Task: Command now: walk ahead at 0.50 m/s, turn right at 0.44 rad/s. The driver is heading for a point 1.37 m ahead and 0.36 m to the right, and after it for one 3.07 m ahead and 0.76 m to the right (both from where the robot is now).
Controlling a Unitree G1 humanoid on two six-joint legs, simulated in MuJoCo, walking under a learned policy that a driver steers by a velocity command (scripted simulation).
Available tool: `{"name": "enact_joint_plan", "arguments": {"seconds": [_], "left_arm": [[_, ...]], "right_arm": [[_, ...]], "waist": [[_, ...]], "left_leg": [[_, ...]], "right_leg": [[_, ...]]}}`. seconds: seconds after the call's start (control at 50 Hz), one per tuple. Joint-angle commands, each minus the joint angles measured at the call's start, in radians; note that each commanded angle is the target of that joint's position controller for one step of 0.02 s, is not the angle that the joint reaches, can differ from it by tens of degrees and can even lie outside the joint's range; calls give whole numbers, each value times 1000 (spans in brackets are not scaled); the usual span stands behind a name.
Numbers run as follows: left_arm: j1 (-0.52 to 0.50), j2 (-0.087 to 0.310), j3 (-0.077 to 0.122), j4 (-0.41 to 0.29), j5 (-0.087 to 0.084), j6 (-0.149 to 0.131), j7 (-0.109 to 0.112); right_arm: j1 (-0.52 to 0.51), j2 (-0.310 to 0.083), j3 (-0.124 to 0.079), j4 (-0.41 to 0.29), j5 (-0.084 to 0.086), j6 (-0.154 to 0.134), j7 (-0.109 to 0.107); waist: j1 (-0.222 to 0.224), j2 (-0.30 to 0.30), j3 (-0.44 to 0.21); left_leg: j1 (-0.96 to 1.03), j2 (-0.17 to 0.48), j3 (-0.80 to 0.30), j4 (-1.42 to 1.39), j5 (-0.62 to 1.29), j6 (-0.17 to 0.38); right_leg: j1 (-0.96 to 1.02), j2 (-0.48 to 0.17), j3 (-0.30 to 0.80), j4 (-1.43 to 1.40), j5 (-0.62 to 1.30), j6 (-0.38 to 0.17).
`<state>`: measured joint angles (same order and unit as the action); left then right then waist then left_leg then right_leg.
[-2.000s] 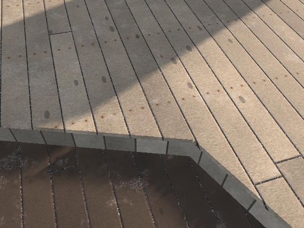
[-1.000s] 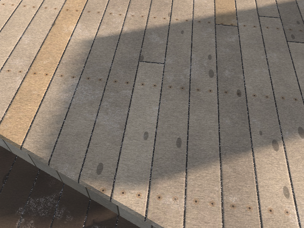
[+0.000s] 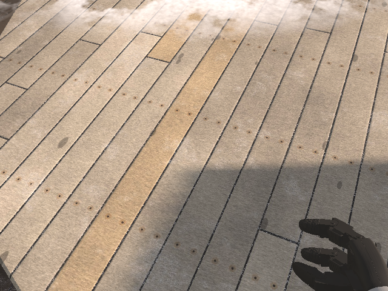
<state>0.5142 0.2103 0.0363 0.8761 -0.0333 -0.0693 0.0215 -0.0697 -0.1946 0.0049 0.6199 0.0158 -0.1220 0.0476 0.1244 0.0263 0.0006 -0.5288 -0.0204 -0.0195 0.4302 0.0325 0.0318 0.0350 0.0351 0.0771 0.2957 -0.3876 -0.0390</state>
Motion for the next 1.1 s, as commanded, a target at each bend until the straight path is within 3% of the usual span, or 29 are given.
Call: {"name": "enact_joint_plan", "arguments": {"seconds": [0.02, 0.04, 0.06, 0.08, 0.1, 0.12, 0.16, 0.24, 0.34, 0.44, 0.48, 0.5, 0.52, 0.54, 0.56, 0.58, 0.6, 0.62, 0.64, 0.66, 0.72, 0.82, 0.88, 0.94, 1.0, 1.04, 1.06, 1.08, 1.1], "left_arm": [[-117, 174, 46, -104, 13, 3, -5], [-70, 88, 22, -141, 45, -10, -8], [26, 43, -3, -163, 4, -24, -14], [-44, 151, 28, -145, -17, -21, -10], [-151, 178, 38, -166, -19, -16, -10], [-195, 166, 38, -179, -9, -10, -12], [-194, 135, 42, -190, -4, 7, -21], [-251, 109, 37, -220, 1, 33, -27], [-407, 109, 25, -257, 13, 20, -56], [-550, 119, 22, -325, 3, 18, -85], [-524, 151, 39, -338, 10, 23, -89], [-454, 179, 55, -328, 12, 27, -86], [-295, 222, 83, -287, 11, 30, -79], [-119, 296, 118, -243, 12, 39, -61], [-125, 422, 137, -244, 8, 34, -49], [-85, 360, 116, -280, 11, 23, -51], [-107, 289, 96, -263, 20, 13, -52], [-159, 254, 85, -261, 17, 6, -50], [-230, 213, 70, -269, 17, 3, -47], [-271, 185, 57, -278, 32, 0, -45], [-287, 186, 54, -256, 33, -16, -43], [-247, 214, 60, -206, 26, -17, -24], [-189, 229, 61, -176, 18, -15, -27], [-148, 236, 64, -150, 14, -4, -27], [-145, 252, 70, -137, 15, 11, -21], [-172, 227, 58, -144, 18, 15, -18], [-182, 176, 37, -172, 39, 12, -16], [-35, 95, 13, -176, 25, -8, -22], [-101, 188, 28, -164, 12, -20, -27]], "right_arm": [[295, -224, -99, 2, -16, -13, -26], [435, -305, -117, 11, -33, -1, -41], [416, -266, -103, 4, -35, 7, -33], [379, -161, -87, -3, -25, 17, -42], [349, -125, -75, 9, -15, 22, -48], [309, -119, -68, 19, -21, 21, -43], [251, -108, -67, 42, -34, 12, -37], [244, -155, -88, 85, -28, -3, -38], [288, -223, -104, 114, -24, -3, -45], [377, -274, -122, 149, 1, 33, -49], [379, -297, -130, 151, 8, 49, -55], [375, -314, -135, 148, 10, 59, -61], [360, -314, -134, 143, 13, 68, -67], [380, -280, -120, 125, -3, 65, -74], [485, -124, -70, 59, -45, 42, -62], [394, -177, -67, 40, -12, 4, -49], [299, -225, -81, 20, 29, -14, -40], [282, -212, -71, 18, 24, -23, -45], [277, -217, -74, 26, 0, -22, -54], [296, -227, -82, 28, -12, -11, -57], [326, -200, -79, 40, -17, 22, -55], [181, -140, -52, 19, -22, 29, -47], [85, -138, -49, 0, -6, 22, -33], [21, -156, -57, -29, -4, 15, -17], [62, -176, -68, -33, -7, 9, -7], [271, -232, -100, 17, -17, 6, -17], [454, -299, -117, 38, -31, 7, -26], [505, -356, -132, 67, -26, 14, -20], [523, -258, -111, 65, -4, 21, -22]], "waist": [[-244, -157, -212], [-248, 62, -375], [-196, 331, -491], [-217, 178, -351], [-221, 78, -205], [-185, 1, -120], [-122, 52, -42], [-101, 39, 27], [-155, 1, 53], [-205, 18, 87], [-170, 61, 41], [-123, 83, -9], [-33, 69, -87], [37, 10, -181], [-81, -288, -273], [-12, -196, -454], [11, -128, -328], [-24, -73, -227], [-66, -37, -156], [-107, -50, -125], [-144, -63, -83], [-94, -73, -19], [-44, -85, 6], [-24, -89, 32], [-60, -119, 15], [-173, -106, -122], [-244, -7, -275], [-183, 282, -386], [-236, 181, -355]], "left_leg": [[537, 93, -62, 22, -5, 94], [885, 340, -306, 107, 69, 169], [1052, 487, -713, -44, -180, 310], [919, 442, -654, -105, -348, 274], [766, 401, -486, -123, -354, 229], [608, 357, -389, -169, -281, 209], [427, 294, -239, -239, -207, 187], [329, 289, -73, -306, -58, 192], [365, 252, 104, -309, 11, 146], [581, 308, 157, -255, 84, 105], [634, 309, 191, -138, 389, 79], [642, 300, 208, -22, 550, 64], [589, 268, 239, 175, 610, 36], [366, 231, 241, 449, 405, -8], [-128, 49, 190, 836, -521, -79], [-238, -4, -53, 998, -624, -77], [-321, 52, -76, 1010, -526, -58], [-310, 97, -63, 938, -435, -45], [-253, 134, -55, 861, -389, -46], [-170, 158, -59, 826, -360, -48], [-103, 173, -42, 704, -345, -69], [-76, 143, -9, 357, -22, -81], [-50, 108, 4, 210, 88, -67], [-96, 88, 1, 127, 26, -35], [-30, 57, 18, 73, -92, 10], [294, 39, 42, 46, -49, 69], [590, 221, -159, 83, 11, 145], [919, 425, -618, -8, -184, 315], [913, 405, -702, -91, -415, 288]], "right_leg": [[-196, -148, 107, 397, 745, -80], [-483, -37, 47, 708, 255, -48], [-773, 16, 49, 971, -193, -13], [-850, -58, 76, 1074, -127, -3], [-870, -91, 39, 1084, -40, 5], [-827, -121, 28, 1058, 27, 14], [-747, -165, 29, 998, 77, 17], [-781, -183, 28, 900, 164, 42], [-724, -160, -40, 558, 432, 29], [-753, -131, -108, 360, 365, -17], [-658, -69, -162, 332, 255, -52], [-557, -26, -188, 321, 210, -73], [-349, 24, -206, 263, 251, -105], [-32, -16, -93, 272, 294, -147], [354, -295, 461, 231, 207, -332], [422, -377, 775, 49, 50, -393], [347, -354, 626, 23, 100, -330], [197, -318, 498, 30, 182, -294], [42, -285, 391, 28, 305, -271], [-82, -267, 327, 1, 407, -269], [-228, -239, 231, -55, 493, -273], [-277, -164, 65, -88, 516, -205], [-234, -184, 76, -88, 410, -190], [-119, -230, 120, -32, 417, -180], [-41, -257, 144, 48, 553, -151], [-94, -177, 75, 289, 789, -103], [-281, -107, 23, 585, 551, -61], [-679, 57, -5, 926, -122, 11], [-814, 10, 83, 1026, -179, 11]]}}
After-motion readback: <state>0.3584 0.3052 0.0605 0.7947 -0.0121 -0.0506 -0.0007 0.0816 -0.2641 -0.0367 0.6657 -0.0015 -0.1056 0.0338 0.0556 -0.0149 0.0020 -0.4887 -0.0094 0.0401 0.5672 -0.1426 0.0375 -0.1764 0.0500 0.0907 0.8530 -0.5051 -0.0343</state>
